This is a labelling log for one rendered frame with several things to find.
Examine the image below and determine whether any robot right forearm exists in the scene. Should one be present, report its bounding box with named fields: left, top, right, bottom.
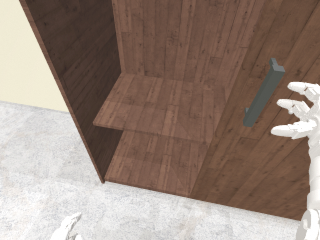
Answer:
left=307, top=130, right=320, bottom=210

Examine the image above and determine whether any right robot hand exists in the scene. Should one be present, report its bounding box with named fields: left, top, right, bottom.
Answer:
left=271, top=82, right=320, bottom=140

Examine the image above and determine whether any left robot hand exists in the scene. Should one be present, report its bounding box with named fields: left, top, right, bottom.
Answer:
left=50, top=212, right=82, bottom=240

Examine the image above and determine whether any wardrobe door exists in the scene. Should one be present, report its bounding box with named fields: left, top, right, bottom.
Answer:
left=190, top=0, right=320, bottom=221

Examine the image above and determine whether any handle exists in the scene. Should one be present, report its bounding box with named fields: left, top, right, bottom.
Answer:
left=243, top=57, right=285, bottom=128

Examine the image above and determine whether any right robot upper arm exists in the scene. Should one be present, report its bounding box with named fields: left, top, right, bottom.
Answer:
left=295, top=209, right=320, bottom=240

